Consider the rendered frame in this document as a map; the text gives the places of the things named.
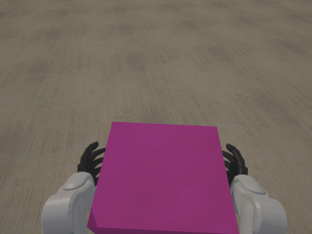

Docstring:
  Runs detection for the robot left forearm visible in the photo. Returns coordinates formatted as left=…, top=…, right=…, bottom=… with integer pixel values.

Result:
left=41, top=172, right=96, bottom=234

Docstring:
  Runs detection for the carton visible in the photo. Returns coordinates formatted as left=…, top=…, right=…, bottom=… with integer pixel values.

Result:
left=87, top=121, right=240, bottom=234

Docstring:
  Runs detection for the robot left hand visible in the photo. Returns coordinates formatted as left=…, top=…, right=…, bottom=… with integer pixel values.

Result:
left=77, top=141, right=106, bottom=187

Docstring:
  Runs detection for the robot right forearm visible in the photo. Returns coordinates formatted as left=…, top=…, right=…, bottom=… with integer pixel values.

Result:
left=230, top=175, right=288, bottom=234

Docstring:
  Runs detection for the robot right hand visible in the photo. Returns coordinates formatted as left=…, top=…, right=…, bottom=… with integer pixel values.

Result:
left=221, top=143, right=248, bottom=188

